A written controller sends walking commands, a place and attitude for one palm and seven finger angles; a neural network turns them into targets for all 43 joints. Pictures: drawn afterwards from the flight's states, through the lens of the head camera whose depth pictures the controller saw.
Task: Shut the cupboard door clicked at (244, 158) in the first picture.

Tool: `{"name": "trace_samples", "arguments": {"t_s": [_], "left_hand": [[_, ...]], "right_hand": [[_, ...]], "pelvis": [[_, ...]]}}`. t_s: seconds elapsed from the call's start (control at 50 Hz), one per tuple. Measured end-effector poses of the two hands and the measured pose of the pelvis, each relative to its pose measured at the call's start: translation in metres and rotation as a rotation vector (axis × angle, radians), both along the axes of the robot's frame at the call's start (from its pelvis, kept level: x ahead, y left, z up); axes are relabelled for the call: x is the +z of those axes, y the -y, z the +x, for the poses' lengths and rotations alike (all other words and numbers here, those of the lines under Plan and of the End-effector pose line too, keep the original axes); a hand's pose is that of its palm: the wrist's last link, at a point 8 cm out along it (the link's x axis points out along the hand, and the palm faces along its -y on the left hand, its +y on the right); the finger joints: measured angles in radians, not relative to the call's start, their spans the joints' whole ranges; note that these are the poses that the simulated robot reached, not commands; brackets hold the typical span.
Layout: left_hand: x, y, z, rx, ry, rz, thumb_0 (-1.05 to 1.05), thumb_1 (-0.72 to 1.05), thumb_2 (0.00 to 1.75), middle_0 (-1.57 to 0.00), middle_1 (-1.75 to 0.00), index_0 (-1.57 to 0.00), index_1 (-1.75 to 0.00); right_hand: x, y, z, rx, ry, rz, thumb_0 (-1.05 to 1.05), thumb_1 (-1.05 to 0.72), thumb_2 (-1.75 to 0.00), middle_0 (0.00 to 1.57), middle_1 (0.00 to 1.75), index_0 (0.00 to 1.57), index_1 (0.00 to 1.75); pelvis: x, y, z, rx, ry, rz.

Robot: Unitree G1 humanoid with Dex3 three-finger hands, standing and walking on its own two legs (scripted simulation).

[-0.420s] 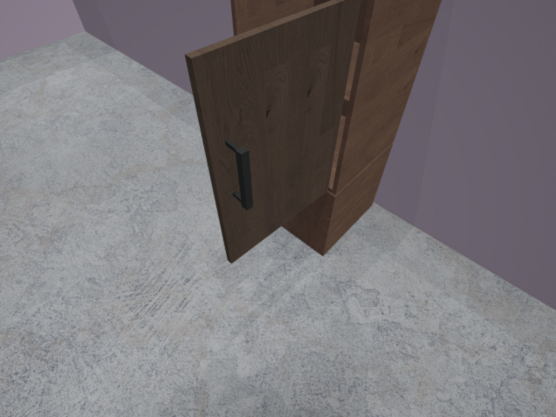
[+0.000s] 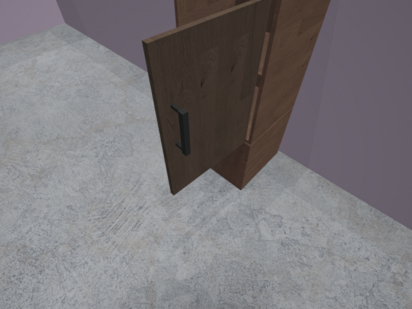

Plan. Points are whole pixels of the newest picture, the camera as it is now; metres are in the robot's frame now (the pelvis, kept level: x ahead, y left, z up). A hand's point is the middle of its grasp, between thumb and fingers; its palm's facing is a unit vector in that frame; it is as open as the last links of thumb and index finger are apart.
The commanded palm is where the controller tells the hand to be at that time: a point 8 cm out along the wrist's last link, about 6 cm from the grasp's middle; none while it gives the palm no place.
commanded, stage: look at it before walking up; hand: left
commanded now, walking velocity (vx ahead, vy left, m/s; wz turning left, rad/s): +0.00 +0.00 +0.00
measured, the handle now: (180, 130) +0.57 +0.10 -0.02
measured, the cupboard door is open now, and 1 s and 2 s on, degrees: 86 86 86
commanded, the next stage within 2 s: walk to a spot facing it in 0.52 s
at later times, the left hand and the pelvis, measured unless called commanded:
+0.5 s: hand out of the picture +0.08 +0.24 -0.16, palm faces -0.03 -0.95 -0.32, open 7.4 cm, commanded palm none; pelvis +0.00 +0.00 +0.00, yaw +0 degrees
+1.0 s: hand out of the picture +0.07 +0.19 -0.18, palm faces -0.13 -0.95 -0.27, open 7.4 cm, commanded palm none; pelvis -0.01 -0.02 -0.02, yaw -9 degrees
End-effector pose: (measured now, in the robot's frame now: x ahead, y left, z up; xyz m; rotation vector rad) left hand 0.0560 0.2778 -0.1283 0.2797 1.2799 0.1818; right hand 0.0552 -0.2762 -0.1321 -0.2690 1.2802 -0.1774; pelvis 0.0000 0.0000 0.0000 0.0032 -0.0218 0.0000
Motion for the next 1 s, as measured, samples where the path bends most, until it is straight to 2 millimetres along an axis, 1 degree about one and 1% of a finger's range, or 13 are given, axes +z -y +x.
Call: {"name": "trace_samples", "arguments": {"t_s": [0.34,0.64,0.74,0.8,0.86,0.94,1.0], "left_hand": [[0.004,-0.006,0.012,-0.009,0.021,0.016,0.01,0.91,0.89,-0.20,-0.30,-0.21,-0.30],[0.004,-0.003,0.015,-0.014,0.020,0.014,0.01,0.91,0.89,-0.20,-0.30,-0.21,-0.30],[0.001,-0.001,0.015,-0.014,0.007,0.016,0.01,0.91,0.89,-0.20,-0.30,-0.21,-0.30],[-0.004,0.006,0.013,-0.023,-0.016,0.006,0.01,0.91,0.89,-0.20,-0.30,-0.20,-0.30],[-0.010,0.015,0.011,-0.044,-0.039,-0.012,0.01,0.91,0.89,-0.20,-0.30,-0.20,-0.30],[-0.017,0.030,0.012,-0.079,-0.058,-0.028,0.01,0.91,0.89,-0.20,-0.30,-0.20,-0.30],[-0.016,0.046,0.015,-0.095,-0.059,-0.028,0.01,0.91,0.89,-0.20,-0.30,-0.20,-0.30]], "right_hand": [[0.002,0.004,0.006,0.001,0.009,-0.010,0.00,-0.91,-0.90,0.20,0.30,0.20,0.30],[0.003,0.008,0.009,0.005,0.007,-0.015,0.00,-0.91,-0.90,0.20,0.30,0.20,0.30],[0.001,0.008,0.008,-0.011,0.015,-0.019,0.00,-0.91,-0.90,0.20,0.30,0.20,0.30],[-0.004,0.003,0.002,-0.042,0.021,-0.008,0.00,-0.91,-0.90,0.20,0.29,0.20,0.30],[-0.010,-0.004,-0.010,-0.082,0.022,0.011,0.00,-0.91,-0.90,0.20,0.29,0.20,0.30],[-0.021,-0.007,-0.034,-0.132,0.010,0.040,0.00,-0.91,-0.90,0.20,0.30,0.20,0.30],[-0.032,-0.003,-0.054,-0.164,-0.015,0.065,0.00,-0.91,-0.90,0.20,0.30,0.20,0.30]], "pelvis": [[0.000,0.000,0.003,0.000,-0.001,0.001],[0.000,0.002,0.005,0.001,-0.005,0.001],[-0.001,0.003,0.004,-0.024,-0.009,0.001],[-0.004,0.003,0.002,-0.053,-0.009,0.002],[-0.008,0.004,-0.001,-0.085,-0.008,0.008],[-0.015,0.011,-0.009,-0.132,-0.003,0.031],[-0.018,0.020,-0.013,-0.160,0.003,0.037]]}}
